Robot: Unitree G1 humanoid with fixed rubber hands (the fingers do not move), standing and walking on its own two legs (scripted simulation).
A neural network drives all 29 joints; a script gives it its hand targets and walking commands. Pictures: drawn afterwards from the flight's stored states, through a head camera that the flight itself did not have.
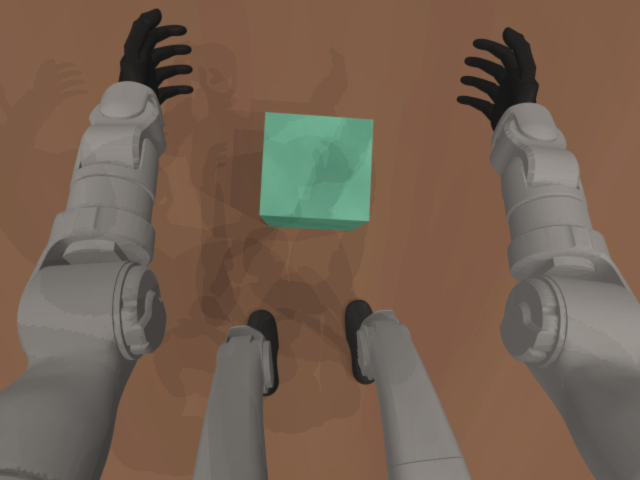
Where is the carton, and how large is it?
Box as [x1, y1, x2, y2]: [259, 112, 372, 230]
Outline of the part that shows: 265,112 259,214 269,226 351,230 368,221 372,119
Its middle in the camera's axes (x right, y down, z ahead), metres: -0.02 -0.13 +0.87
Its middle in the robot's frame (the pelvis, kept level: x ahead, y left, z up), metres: +0.52 -0.05 -0.52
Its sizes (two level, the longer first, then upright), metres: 0.210 0.200 0.250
